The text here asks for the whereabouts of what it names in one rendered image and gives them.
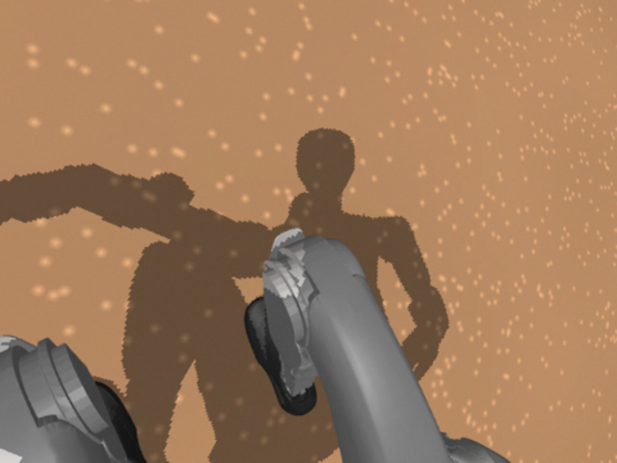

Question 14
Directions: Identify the left robot foot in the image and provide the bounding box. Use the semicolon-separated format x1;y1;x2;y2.
94;381;147;463

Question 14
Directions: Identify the right robot foot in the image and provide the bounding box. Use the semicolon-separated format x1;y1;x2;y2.
244;297;317;416

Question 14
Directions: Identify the right robot hand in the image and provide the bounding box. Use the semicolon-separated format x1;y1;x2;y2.
441;432;511;463

